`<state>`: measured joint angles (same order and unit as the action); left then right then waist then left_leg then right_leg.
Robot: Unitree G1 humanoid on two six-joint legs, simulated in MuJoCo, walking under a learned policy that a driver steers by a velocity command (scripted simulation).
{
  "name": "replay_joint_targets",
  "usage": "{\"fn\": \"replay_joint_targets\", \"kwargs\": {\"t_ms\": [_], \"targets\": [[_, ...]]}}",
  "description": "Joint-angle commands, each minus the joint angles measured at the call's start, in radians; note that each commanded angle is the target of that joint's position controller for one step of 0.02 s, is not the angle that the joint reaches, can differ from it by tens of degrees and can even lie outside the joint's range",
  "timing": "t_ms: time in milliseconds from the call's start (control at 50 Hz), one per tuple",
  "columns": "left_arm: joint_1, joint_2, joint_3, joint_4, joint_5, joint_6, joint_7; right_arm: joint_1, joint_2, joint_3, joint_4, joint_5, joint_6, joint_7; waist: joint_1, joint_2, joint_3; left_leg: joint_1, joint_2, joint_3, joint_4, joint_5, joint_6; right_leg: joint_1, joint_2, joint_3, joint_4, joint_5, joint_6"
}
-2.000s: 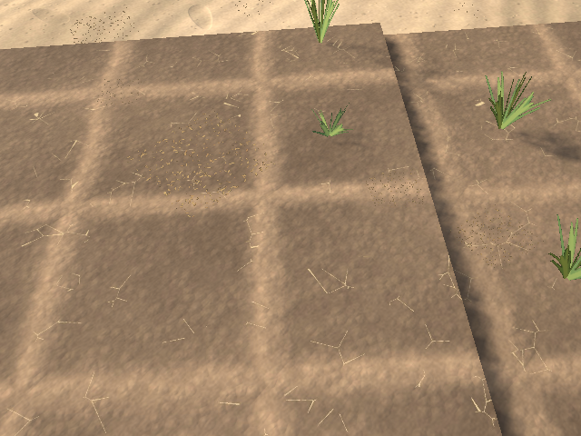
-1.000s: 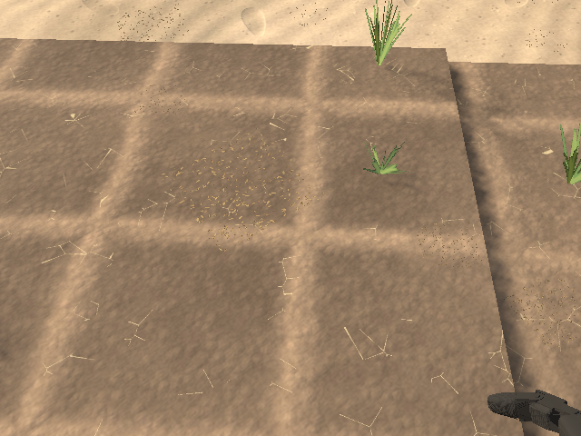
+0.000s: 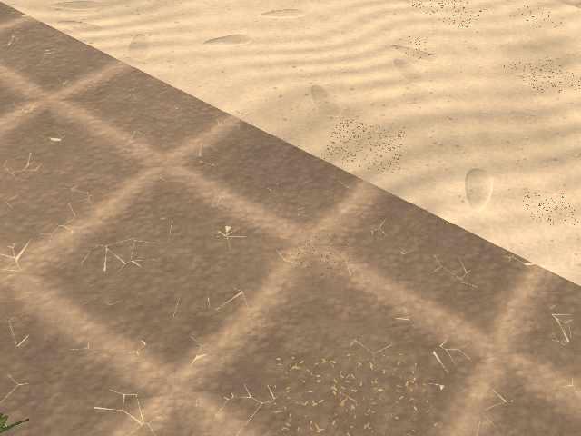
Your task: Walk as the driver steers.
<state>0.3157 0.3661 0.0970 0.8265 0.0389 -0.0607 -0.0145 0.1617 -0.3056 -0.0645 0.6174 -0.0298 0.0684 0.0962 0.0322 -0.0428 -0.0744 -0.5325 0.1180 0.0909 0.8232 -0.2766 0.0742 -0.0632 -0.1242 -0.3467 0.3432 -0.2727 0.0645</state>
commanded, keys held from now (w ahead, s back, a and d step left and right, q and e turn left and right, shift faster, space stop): w+q+shift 0.24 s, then w+shift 0.04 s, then w+e+shift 0.72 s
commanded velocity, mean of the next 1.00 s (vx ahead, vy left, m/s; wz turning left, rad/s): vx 0.96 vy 0.00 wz -0.04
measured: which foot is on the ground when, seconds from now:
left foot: up 0.00-0.06, down 0.08-0.50, up 0.52-0.90, down 0.92-1.00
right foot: down 0.00-0.08, up 0.10-0.46, down 0.48-0.94, up 0.96-1.00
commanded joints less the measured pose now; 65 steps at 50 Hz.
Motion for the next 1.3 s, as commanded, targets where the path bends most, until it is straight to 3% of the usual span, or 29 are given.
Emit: {"fn": "replay_joint_targets", "kwargs": {"t_ms": [20, 60, 80, 100, 120, 180, 240, 300, 340, 400, 440, 480, 500, 520, 540, 580, 660, 740, 840, 880, 900, 920, 940, 960, 1000, 1020, 1100, 1220, 1300], "targets": [[-0.069, 0.149, 0.030, -0.081, 0.001, 0.012, -0.002, -0.098, -0.099, -0.020, -0.081, -0.001, -0.022, -0.001, -0.018, -0.066, 0.143, 0.027, -0.039, 0.081, -0.105, -0.094, 0.043, -0.026, -0.255, 0.140, -0.169, -0.317, -0.124], [-0.071, 0.131, 0.022, -0.082, -0.005, 0.032, -0.008, 0.167, -0.111, -0.038, 0.026, -0.001, -0.044, -0.030, -0.146, 0.067, 0.070, 0.341, -0.159, 0.114, -0.214, -0.121, 0.084, -0.107, -0.168, 0.003, 0.273, 0.126, -0.109], [-0.136, 0.074, -0.002, -0.125, 0.007, 0.034, -0.010, 0.426, -0.191, -0.065, 0.105, 0.004, -0.055, -0.054, -0.266, 0.265, 0.030, 0.574, -0.087, -0.133, -0.314, -0.295, 0.136, -0.369, -0.106, -0.003, 0.719, 0.220, -0.076], [-0.233, -0.034, -0.031, -0.243, 0.013, 0.016, -0.019, 0.363, -0.302, -0.075, 0.081, 0.025, -0.055, -0.067, -0.190, 0.510, 0.084, 0.710, 0.073, -0.696, -0.549, -0.441, 0.237, -0.873, 0.105, 0.149, 0.974, -0.292, -0.012], [-0.316, 0.020, -0.031, -0.290, 0.043, -0.001, -0.022, 0.328, -0.301, -0.076, 0.030, 0.026, -0.065, -0.077, -0.215, 0.308, 0.070, 0.749, 0.162, -0.851, -0.648, -0.336, 0.276, -1.022, 0.088, 0.324, 1.062, -0.275, -0.004], [-0.230, 0.058, -0.034, -0.236, 0.035, -0.017, -0.026, 0.261, -0.211, -0.049, 0.040, 0.011, -0.088, -0.094, -0.094, 0.085, 0.107, 0.549, 0.098, -0.586, -0.587, -0.172, 0.225, -0.853, -0.014, 0.366, 0.888, -0.079, -0.015], [-0.246, 0.051, -0.040, -0.236, 0.025, 0.023, -0.035, 0.223, -0.167, -0.032, 0.041, 0.022, -0.122, -0.091, -0.054, 0.087, 0.145, 0.423, 0.009, -0.487, -0.666, -0.026, 0.225, -0.739, 0.005, 0.339, 0.749, 0.026, 0.012], [-0.329, -0.009, -0.067, -0.253, 0.005, 0.022, -0.045, 0.241, -0.150, -0.030, 0.080, 0.025, -0.146, -0.089, -0.058, 0.058, 0.163, 0.427, -0.052, -0.346, -0.676, 0.253, 0.201, -0.666, 0.044, 0.291, 0.487, 0.178, 0.007], [-0.383, -0.039, -0.082, -0.262, -0.008, 0.015, -0.051, 0.274, -0.154, -0.027, 0.113, 0.040, -0.162, -0.090, -0.092, 0.101, 0.159, 0.446, -0.034, -0.291, -0.730, 0.396, 0.171, -0.550, 0.064, 0.254, 0.314, 0.312, -0.036], [-0.366, -0.001, -0.067, -0.249, -0.019, 0.015, -0.038, 0.271, -0.174, -0.024, 0.153, 0.035, -0.179, -0.085, -0.073, 0.119, 0.144, 0.566, 0.019, -0.222, -0.731, 0.683, 0.114, -0.422, 0.100, 0.232, 0.205, 0.367, -0.128], [-0.189, 0.052, -0.042, -0.198, -0.025, 0.019, -0.019, 0.260, -0.217, -0.035, 0.173, 0.002, -0.169, -0.094, 0.019, 0.160, 0.029, 0.675, 0.040, -0.166, -0.519, 1.124, 0.080, -0.272, 0.181, 0.204, 0.252, 0.222, -0.176], [0.243, 0.105, -0.007, -0.066, -0.030, 0.030, 0.006, 0.176, -0.218, -0.037, 0.170, -0.031, -0.140, -0.111, 0.237, 0.119, -0.122, 0.531, 0.010, -0.085, 0.034, 1.171, 0.054, 0.110, 0.199, 0.220, 0.262, 0.065, -0.207], [0.348, 0.200, 0.025, -0.041, -0.020, 0.035, 0.017, 0.180, -0.117, -0.010, 0.130, -0.017, -0.147, -0.101, 0.235, -0.095, -0.164, 0.213, -0.123, -0.059, 0.514, 0.698, 0.016, 0.311, 0.052, 0.532, 0.239, -0.264, -0.287], [0.230, 0.215, 0.025, -0.037, -0.017, 0.039, 0.000, 0.299, -0.022, 0.019, 0.099, -0.004, -0.175, -0.070, 0.043, -0.382, -0.196, -0.115, -0.286, -0.151, 0.709, -0.120, -0.014, 0.387, -0.122, 1.206, -0.060, -0.445, -0.400], [0.064, 0.140, 0.018, -0.085, -0.020, 0.034, -0.016, 0.237, -0.075, 0.027, 0.095, -0.013, -0.184, -0.080, 0.026, -0.200, -0.077, -0.210, -0.206, -0.216, 0.731, -0.054, 0.006, 0.297, -0.140, 1.275, -0.138, -0.506, -0.424], [0.057, 0.063, 0.004, -0.067, -0.026, 0.021, -0.016, 0.086, -0.114, 0.034, 0.070, -0.029, -0.195, -0.079, 0.011, 0.079, 0.036, -0.136, -0.104, -0.220, 0.556, 0.030, 0.000, 0.039, -0.089, 1.047, -0.138, -0.324, -0.383], [0.090, 0.050, -0.013, -0.014, -0.030, -0.011, -0.005, -0.002, -0.066, 0.066, 0.006, -0.058, -0.142, -0.077, -0.059, 0.029, 0.156, -0.080, -0.037, -0.185, 0.307, -0.029, -0.078, -0.236, 0.031, 0.827, -0.180, -0.110, -0.382], [0.107, 0.078, 0.007, -0.034, -0.040, -0.022, -0.005, -0.240, -0.035, 0.097, -0.085, -0.023, -0.148, -0.056, 0.006, 0.030, 0.213, 0.010, -0.046, -0.108, -0.074, 0.252, -0.130, -0.349, 0.094, 0.735, -0.261, 0.038, -0.338], [0.175, 0.105, 0.024, -0.015, -0.054, -0.019, -0.002, -0.306, -0.046, 0.089, -0.113, -0.007, -0.156, -0.065, 0.065, 0.008, 0.136, 0.123, -0.106, -0.098, -0.286, 0.372, -0.109, -0.130, 0.075, 0.739, -0.135, 0.435, -0.268], [0.168, 0.134, 0.031, -0.014, -0.047, -0.015, 0.008, -0.200, -0.097, 0.064, -0.084, -0.007, -0.162, -0.082, 0.015, 0.002, 0.048, 0.277, -0.151, -0.097, -0.333, 0.226, -0.088, -0.056, 0.074, 0.734, 0.046, 0.692, -0.229], [0.141, 0.164, 0.036, -0.018, -0.044, -0.016, 0.004, -0.051, -0.132, 0.044, -0.046, -0.005, -0.168, -0.096, -0.067, 0.013, -0.048, 0.457, -0.152, -0.095, -0.341, 0.166, -0.071, -0.075, 0.105, 0.707, 0.233, 0.757, -0.207], [0.099, 0.147, 0.033, -0.033, -0.042, -0.027, -0.001, 0.151, -0.184, 0.017, -0.007, -0.013, -0.174, -0.117, -0.171, 0.021, -0.150, 0.712, -0.049, -0.179, -0.307, 0.055, -0.042, -0.223, 0.145, 0.685, 0.482, 0.614, -0.193], [0.100, -0.002, -0.004, -0.070, -0.054, -0.041, 0.005, 0.345, -0.263, -0.015, 0.018, -0.048, -0.174, -0.137, -0.211, 0.204, -0.302, 0.979, 0.244, -0.502, -0.342, -0.329, 0.007, -0.449, 0.214, 0.579, 0.821, 0.072, -0.188], [0.168, -0.034, -0.030, -0.132, -0.079, -0.030, 0.004, 0.277, -0.316, -0.031, 0.025, -0.043, -0.159, -0.126, -0.118, 0.451, -0.399, 1.021, 0.405, -0.988, -0.532, -0.508, 0.094, -0.655, 0.231, 0.481, 1.030, -0.223, -0.176], [-0.007, 0.045, -0.018, -0.106, -0.030, 0.002, 0.002, 0.132, -0.111, 0.002, 0.012, -0.027, -0.151, -0.116, -0.127, 0.140, -0.085, 0.748, 0.277, -0.668, -0.536, -0.377, 0.066, -0.747, 0.106, 0.436, 1.013, -0.035, -0.177], [-0.048, 0.033, -0.018, -0.110, -0.021, 0.011, -0.012, 0.130, -0.084, 0.008, 0.033, -0.033, -0.151, -0.114, -0.113, 0.082, -0.016, 0.649, 0.238, -0.533, -0.549, -0.178, 0.050, -0.723, 0.079, 0.430, 0.979, -0.016, -0.168], [-0.151, -0.046, -0.042, -0.190, -0.003, 0.062, -0.052, 0.201, -0.034, 0.019, 0.133, 0.007, -0.181, -0.099, -0.055, 0.138, 0.088, 0.521, 0.178, -0.228, -0.601, 0.179, 0.006, -0.760, 0.013, 0.410, 0.941, 0.004, -0.152], [-0.347, -0.032, -0.074, -0.296, -0.006, 0.070, -0.088, 0.181, -0.090, 0.010, 0.174, 0.004, -0.203, -0.102, -0.015, 0.080, 0.211, 0.410, 0.089, 0.122, -0.719, 0.481, -0.041, -0.642, 0.050, 0.253, 0.583, 0.278, -0.179], [-0.293, 0.008, -0.066, -0.265, -0.013, 0.063, -0.083, 0.265, -0.198, -0.013, 0.185, 0.001, -0.177, -0.122, 0.039, 0.132, 0.126, 0.562, 0.109, 0.193, -0.482, 1.266, -0.075, -0.392, 0.193, 0.129, 0.450, 0.198, -0.254]]}}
